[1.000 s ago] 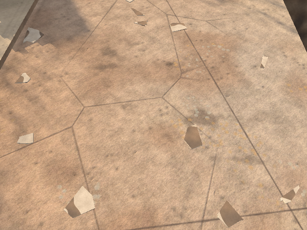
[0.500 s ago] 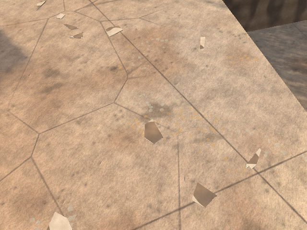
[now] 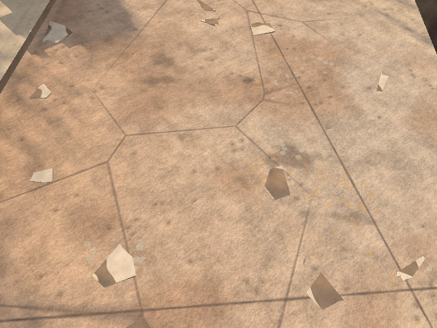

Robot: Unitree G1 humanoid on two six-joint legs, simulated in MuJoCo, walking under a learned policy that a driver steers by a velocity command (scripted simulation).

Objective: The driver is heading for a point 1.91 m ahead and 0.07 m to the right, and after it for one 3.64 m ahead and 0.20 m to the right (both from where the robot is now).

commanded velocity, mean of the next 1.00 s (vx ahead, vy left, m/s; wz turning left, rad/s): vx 0.13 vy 0.00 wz -0.02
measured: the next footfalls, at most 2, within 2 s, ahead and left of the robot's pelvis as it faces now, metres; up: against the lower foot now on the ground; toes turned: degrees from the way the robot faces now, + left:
right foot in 0.46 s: +0.09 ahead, -0.11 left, +0.00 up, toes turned +12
left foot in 0.82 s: +0.07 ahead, +0.10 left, +0.00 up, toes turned -3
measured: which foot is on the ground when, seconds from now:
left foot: down 0.00-0.48, up 0.50-0.80, down 0.82-1.00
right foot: up 0.00-0.44, down 0.46-0.82, up 0.84-1.00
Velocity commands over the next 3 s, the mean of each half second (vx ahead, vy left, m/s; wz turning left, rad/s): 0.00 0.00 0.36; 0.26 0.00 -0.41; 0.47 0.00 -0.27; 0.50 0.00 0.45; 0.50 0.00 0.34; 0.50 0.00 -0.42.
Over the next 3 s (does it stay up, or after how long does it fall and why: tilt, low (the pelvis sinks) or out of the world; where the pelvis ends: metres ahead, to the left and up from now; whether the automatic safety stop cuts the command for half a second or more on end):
stays up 1.16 -0.03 0.01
